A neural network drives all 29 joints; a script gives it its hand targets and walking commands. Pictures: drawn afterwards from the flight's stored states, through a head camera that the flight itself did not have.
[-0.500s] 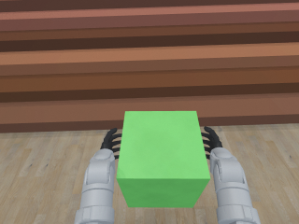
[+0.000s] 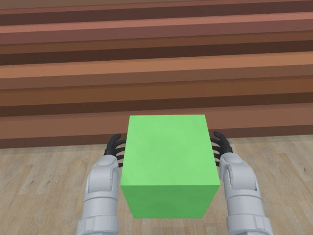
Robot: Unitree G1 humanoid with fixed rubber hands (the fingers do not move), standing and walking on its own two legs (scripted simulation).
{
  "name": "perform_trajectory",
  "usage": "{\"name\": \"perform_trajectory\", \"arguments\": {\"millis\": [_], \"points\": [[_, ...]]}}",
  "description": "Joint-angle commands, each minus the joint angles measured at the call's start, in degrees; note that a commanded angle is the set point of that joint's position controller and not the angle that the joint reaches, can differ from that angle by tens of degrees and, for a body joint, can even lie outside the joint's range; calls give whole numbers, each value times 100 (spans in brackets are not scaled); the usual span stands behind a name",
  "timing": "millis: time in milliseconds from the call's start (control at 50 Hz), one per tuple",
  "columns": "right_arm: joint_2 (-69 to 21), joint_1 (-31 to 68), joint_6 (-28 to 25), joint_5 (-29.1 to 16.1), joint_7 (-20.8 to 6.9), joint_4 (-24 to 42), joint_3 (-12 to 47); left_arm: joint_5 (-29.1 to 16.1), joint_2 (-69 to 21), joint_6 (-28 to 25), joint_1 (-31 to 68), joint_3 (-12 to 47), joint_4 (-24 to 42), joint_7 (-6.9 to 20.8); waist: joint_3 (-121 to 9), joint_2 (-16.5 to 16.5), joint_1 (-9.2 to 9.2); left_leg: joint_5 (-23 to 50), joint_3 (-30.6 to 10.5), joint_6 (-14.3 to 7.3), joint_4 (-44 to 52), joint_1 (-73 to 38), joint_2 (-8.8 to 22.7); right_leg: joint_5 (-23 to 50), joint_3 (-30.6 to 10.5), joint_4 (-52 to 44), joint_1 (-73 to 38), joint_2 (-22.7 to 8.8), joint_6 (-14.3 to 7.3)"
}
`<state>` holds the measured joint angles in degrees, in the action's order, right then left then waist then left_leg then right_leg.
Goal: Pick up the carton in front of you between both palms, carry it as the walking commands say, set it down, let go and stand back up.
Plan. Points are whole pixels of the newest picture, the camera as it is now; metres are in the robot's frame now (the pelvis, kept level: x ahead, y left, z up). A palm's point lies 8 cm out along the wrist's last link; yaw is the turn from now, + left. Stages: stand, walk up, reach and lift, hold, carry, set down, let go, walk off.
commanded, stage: carry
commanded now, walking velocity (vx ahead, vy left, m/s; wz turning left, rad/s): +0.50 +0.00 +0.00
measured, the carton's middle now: (167, 168) +0.31 +0.00 -0.01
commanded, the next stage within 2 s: none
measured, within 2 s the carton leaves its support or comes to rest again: neither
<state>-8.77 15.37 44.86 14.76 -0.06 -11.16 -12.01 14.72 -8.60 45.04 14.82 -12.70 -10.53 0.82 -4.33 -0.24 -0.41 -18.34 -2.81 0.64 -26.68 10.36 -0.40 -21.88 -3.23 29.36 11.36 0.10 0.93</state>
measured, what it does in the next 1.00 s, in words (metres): walks ahead: left foot, then right foot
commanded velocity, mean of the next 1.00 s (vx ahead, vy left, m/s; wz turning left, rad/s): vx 0.50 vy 0.00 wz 0.00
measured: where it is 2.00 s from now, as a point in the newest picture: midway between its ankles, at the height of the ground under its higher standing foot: (168, 129)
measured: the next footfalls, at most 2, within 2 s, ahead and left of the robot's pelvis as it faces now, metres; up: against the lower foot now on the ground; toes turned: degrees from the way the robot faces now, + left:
left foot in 0.30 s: +0.15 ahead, +0.10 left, +0.00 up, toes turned +10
right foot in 0.64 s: +0.43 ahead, -0.14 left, +0.00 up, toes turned -13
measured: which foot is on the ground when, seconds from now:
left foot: down 0.00-0.10, up 0.12-0.28, down 0.30-0.64, up 0.66-1.00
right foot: down 0.00-0.32, up 0.34-0.62, down 0.64-1.00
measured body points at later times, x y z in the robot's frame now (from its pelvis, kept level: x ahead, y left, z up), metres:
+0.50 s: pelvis +0.18 -0.01 +0.00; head +0.17 -0.01 +0.45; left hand +0.46 +0.14 +0.08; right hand +0.45 -0.16 +0.08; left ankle +0.11 +0.09 -0.74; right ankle +0.19 -0.12 -0.70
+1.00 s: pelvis +0.48 -0.06 +0.00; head +0.49 -0.07 +0.45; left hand +0.77 +0.11 +0.12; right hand +0.79 -0.19 +0.12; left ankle +0.61 +0.08 -0.70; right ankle +0.39 -0.13 -0.74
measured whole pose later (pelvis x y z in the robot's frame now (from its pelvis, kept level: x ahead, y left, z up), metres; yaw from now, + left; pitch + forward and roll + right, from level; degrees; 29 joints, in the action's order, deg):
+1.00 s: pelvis +0.48 -0.06 +0.00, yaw +1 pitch +5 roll +1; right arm -8.5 14.7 71.8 6.0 5.5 26.5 -7.8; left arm 4.5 -8.4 71.3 14.5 -8.8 25.9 -5.1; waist -4.6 -0.2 -2.2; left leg -6.9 8.0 -0.8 -38.6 35.5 5.1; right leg -17.4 13.9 16.0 3.5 -1.9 -2.1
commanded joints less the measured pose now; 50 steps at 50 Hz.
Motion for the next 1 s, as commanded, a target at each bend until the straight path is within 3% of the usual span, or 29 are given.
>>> {"name": "perform_trajectory", "arguments": {"millis": [0, 40, 60, 80, 100, 120, 140, 160, 240, 260, 280, 300, 320, 340, 360, 400, 480, 560, 600, 620, 640, 660, 680, 720, 740, 780, 820, 900, 980], "points": [[-5084, 2875, 17, -1651, -1138, 494, 3462, -1782, -5107, -17, 3227, 3610, 511, 1165, -952, -835, 84, -1899, -1076, -514, 1192, 158, 1092, -95, 798, 506, 649, 120, 67], [-4961, 2768, 299, -1795, -1044, 838, 3699, -2068, -5065, 242, 3241, 3916, 784, 1138, -1152, -730, 51, -1965, -834, -590, 1003, 648, 1036, -145, 888, -139, 39, 57, -42], [-4911, 2908, 472, -1925, -1022, 1065, 3843, -2173, -5037, 393, 3225, 3985, 880, 1116, -1137, -488, 28, -2102, -426, -440, 711, 1006, 800, -448, 703, -473, -255, -39, -101], [-4878, 3018, 656, -2059, -1010, 1219, 3971, -2225, -4960, 561, 3189, 4022, 953, 1079, -950, 208, -11, -1828, 108, -201, -171, 1578, 457, -1216, -251, -1051, -433, -628, -280], [-4833, 3067, 841, -2200, -990, 1329, 4084, -2282, -4823, 745, 3056, 4044, 1010, 1031, -795, 1341, -100, -1219, 745, 36, -1584, 2444, 68, -2045, -1763, -1820, -835, -1528, -654], [-4787, 3172, 1014, -2363, -984, 1405, 4218, -2342, -4692, 935, 2883, 4069, 1093, 964, -450, 1502, -132, -1010, 774, 56, -1931, 3106, 205, -1736, -2543, -2160, -933, -2029, -990], [-4876, 3304, 1168, -2586, -994, 1524, 4365, -2352, -4586, 1093, 2930, 4099, 1338, 903, -433, 1200, -165, -965, 627, -12, -1839, 3132, 401, -1041, -2476, -2075, -897, -2082, -1191], [-4931, 3317, 1309, -2766, -994, 1639, 4453, -2436, -4578, 1254, 2968, 4167, 1585, 858, -627, 912, -127, -886, 659, -42, -1539, 2907, 435, -507, -1975, -1927, -911, -1954, -1148], [-5052, 2707, 1779, -3118, -912, 2107, 4620, -2882, -4768, 1771, 2756, 4548, 2450, 794, -1215, 928, -59, 173, 1423, 34, 110, 1023, -57, 287, -175, -1318, -406, -1183, -743], [-5045, 2484, 1887, -3109, -888, 2201, 4585, -2928, -4803, 1892, 2557, 4592, 2551, 798, -1366, 767, -34, 503, 1532, 32, 510, 146, -93, 218, 134, -914, 9, -1011, -650], [-5031, 2223, 1995, -3061, -867, 2268, 4520, -2952, -4807, 2005, 2367, 4612, 2633, 810, -1607, 527, 6, 633, 1341, -38, 632, -973, 151, 130, 391, -393, 688, -896, -529], [-4942, 1988, 2092, -2980, -837, 2364, 4448, -2992, -4807, 2117, 2293, 4622, 2718, 837, -1791, -254, 107, -175, 174, -311, 1022, -2011, 989, 60, 806, 770, 1689, -672, -302], [-4831, 1763, 2142, -2813, -794, 2361, 4378, -3133, -4825, 2241, 2437, 4660, 2896, 880, -1730, -1623, 180, -735, -1849, -971, 1309, -2652, 2230, -528, 1196, 1964, 3136, -259, -74], [-4829, 1763, 2193, -2697, -757, 2493, 4365, -3232, -4896, 2326, 2607, 4724, 2954, 939, -1382, -1524, 226, -319, -2472, -1457, 1342, -2580, 2660, -984, 811, 2500, 3788, -343, -163], [-4875, 1847, 2236, -2710, -737, 2780, 4400, -3290, -4995, 2349, 2596, 4749, 2975, 995, -1195, -974, 229, 225, -2329, -1529, 1353, -2367, 2672, -1083, 654, 2880, 3981, -499, -203], [-5192, 2121, 2309, -2936, -750, 3176, 4532, -3335, -4993, 2395, 2501, 4716, 3119, 1019, -1218, -311, 220, 125, -1510, -1227, 1571, -2082, 2413, -595, 619, 2703, 3863, -707, -184], [-5015, 2205, 2453, -3202, -803, 3412, 4683, -3234, -4904, 2473, 2248, 4663, 3277, 884, -1058, -634, 166, 749, 86, -829, 1699, -1294, 1689, 618, 1106, 1227, 2670, -534, 2], [-4741, 2010, 2592, -3271, -887, 3326, 4671, -2980, -4697, 2581, 1864, 4494, 3199, 767, -939, -888, 122, 1244, 825, -549, 1274, -703, 1449, 1494, 1623, 179, 1344, -262, -64], [-4657, 2062, 2649, -3262, -909, 3332, 4677, -2927, -4626, 2619, 1797, 4414, 3122, 763, -1113, -626, 16, 1763, 1361, -349, 228, -66, 1174, 1414, 2028, -80, -88, -3, -153], [-4590, 2040, 2674, -3247, -913, 3299, 4658, -2916, -4605, 2639, 1792, 4376, 3064, 767, -1375, -370, -34, 1899, 1611, -199, -731, 453, 971, 1048, 1862, -84, -1107, -120, -214], [-4497, 2144, 2715, -3241, -921, 3322, 4629, -2853, -4506, 2655, 1705, 4304, 2992, 764, -1600, 596, -169, 907, 1664, 70, -2273, 1387, 653, -167, -45, -842, -1873, -1322, -469], [-4567, 2359, 2768, -3278, -929, 3410, 4658, -2832, -4526, 2634, 1822, 4279, 2916, 775, -1707, 1875, -159, -943, 1315, 214, -3711, 2910, 29, -609, -2443, -1697, -2654, -2578, -1183], [-4648, 2476, 2767, -3343, -948, 3416, 4680, -2936, -4683, 2623, 1985, 4341, 3072, 781, -1609, 1475, -142, -989, 569, -11, -4441, 3230, 378, -76, -2672, -1827, -2334, -2732, -1389], [-4939, 2736, 2689, -3416, -961, 3573, 4686, -3110, -5073, 2568, 2406, 4495, 3389, 791, -1654, 474, -81, -432, 330, -220, -4579, 3239, 823, 778, -1669, -1615, -1813, -2398, -1229], [-5016, 2702, 2647, -3382, -942, 3613, 4679, -3171, -5193, 2537, 2552, 4575, 3544, 799, -1647, 210, -60, -82, 299, -228, -4235, 3075, 947, 938, -1201, -1687, -1554, -2253, -1059], [-5087, 2473, 2581, -3246, -871, 3662, 4680, -3270, -5225, 2502, 2541, 4661, 3691, 821, -1677, 398, -47, 274, 481, -176, -3546, 2739, 879, 1216, -400, -1822, -1320, -2001, -850], [-5049, 2161, 2542, -3075, -787, 3634, 4613, -3344, -5069, 2529, 2390, 4708, 3803, 850, -1617, 569, -65, 426, 679, -113, -2916, 2736, 789, 1566, 36, -1914, -1422, -1852, -849], [-4702, 2197, 2589, -2904, -639, 3699, 4546, -3462, -4576, 2634, 2564, 4710, 3993, 886, -1275, 655, -99, 981, 1078, -72, -1570, 2889, 541, 2667, 685, -1749, -1758, -1535, -843], [-4053, 3078, 2794, -2996, -556, 3805, 4484, -3457, -3886, 2799, 3225, 4586, 3895, 794, -886, 816, -294, 1429, 1389, -209, -851, 2642, 319, 3077, 1057, -1526, -1726, -1361, -840]]}}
